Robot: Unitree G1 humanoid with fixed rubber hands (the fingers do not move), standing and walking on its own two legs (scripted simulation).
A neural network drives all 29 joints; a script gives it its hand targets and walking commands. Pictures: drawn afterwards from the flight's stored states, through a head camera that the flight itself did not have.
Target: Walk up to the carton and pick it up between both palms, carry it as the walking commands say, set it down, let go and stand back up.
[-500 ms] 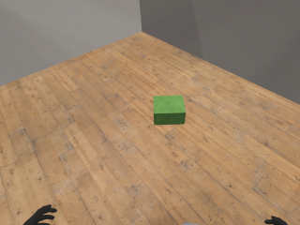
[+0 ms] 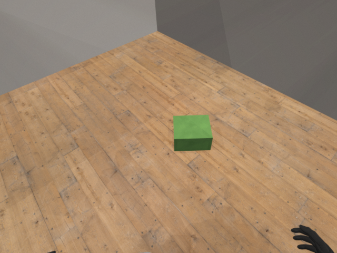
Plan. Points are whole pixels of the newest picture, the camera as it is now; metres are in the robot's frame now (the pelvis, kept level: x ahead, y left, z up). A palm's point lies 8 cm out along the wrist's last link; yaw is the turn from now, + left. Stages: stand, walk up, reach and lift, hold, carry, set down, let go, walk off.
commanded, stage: walk up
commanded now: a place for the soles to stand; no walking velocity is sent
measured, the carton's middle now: (191, 132) +1.00 -0.10 -0.69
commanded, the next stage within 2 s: none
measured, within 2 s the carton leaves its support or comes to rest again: neither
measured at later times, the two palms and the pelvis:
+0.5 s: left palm (62, 205) +0.24 +0.31 -0.04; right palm (311, 198) +0.27 -0.35 -0.07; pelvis +0.16 -0.02 +0.00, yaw -2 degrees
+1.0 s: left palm (90, 150) +0.42 +0.28 -0.05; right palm (300, 156) +0.41 -0.38 -0.08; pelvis +0.32 -0.05 -0.01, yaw -5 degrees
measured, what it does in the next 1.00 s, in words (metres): walks ahead: right foot, then left foot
